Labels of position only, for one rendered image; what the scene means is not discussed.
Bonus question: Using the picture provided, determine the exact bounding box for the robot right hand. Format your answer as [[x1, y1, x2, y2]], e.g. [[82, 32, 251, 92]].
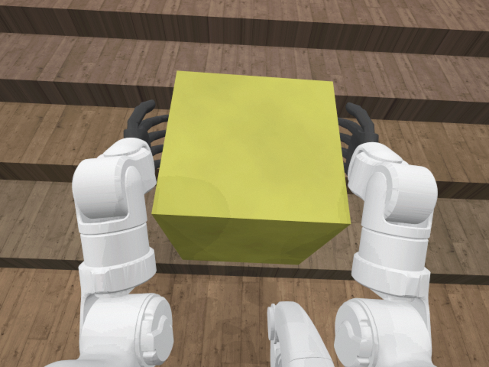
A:
[[338, 102, 379, 176]]

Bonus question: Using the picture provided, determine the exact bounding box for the left robot forearm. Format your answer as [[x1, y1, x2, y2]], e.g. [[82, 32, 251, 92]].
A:
[[72, 138, 157, 353]]

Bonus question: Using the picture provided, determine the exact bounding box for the robot right upper arm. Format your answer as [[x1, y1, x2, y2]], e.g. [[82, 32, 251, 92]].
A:
[[334, 298, 437, 367]]

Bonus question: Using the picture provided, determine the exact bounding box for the right robot forearm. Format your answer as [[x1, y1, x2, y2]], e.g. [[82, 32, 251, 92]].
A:
[[348, 142, 438, 357]]

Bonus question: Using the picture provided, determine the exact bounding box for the carton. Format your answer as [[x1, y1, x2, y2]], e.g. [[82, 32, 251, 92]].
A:
[[151, 70, 351, 265]]

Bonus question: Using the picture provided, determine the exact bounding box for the robot left hand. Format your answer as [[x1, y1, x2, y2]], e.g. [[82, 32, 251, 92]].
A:
[[124, 99, 169, 170]]

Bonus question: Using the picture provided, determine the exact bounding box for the robot left upper arm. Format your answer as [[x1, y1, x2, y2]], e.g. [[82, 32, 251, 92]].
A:
[[44, 293, 173, 367]]

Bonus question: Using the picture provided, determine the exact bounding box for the robot right thigh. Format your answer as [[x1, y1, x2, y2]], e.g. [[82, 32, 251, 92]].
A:
[[267, 301, 335, 367]]

